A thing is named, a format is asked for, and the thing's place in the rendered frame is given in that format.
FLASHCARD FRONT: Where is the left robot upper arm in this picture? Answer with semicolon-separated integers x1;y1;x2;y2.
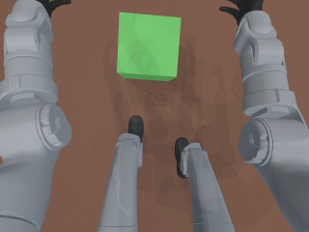
0;101;72;232

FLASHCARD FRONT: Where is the robot right forearm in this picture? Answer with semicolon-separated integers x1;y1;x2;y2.
234;10;309;130

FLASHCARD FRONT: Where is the robot left hand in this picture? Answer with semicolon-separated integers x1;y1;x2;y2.
36;0;71;18

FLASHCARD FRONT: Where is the robot right hand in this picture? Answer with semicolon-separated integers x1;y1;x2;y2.
219;0;264;26

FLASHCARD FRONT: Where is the robot left forearm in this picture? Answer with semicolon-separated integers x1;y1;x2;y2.
0;0;59;111

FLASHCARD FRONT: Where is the left robot thigh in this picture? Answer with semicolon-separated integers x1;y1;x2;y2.
97;138;143;232

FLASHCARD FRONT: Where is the right robot upper arm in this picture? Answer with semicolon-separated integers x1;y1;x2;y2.
238;118;309;232

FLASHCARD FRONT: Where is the right robot foot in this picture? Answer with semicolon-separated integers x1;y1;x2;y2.
175;137;189;179

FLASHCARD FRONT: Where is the carton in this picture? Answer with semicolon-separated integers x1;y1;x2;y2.
117;12;182;81

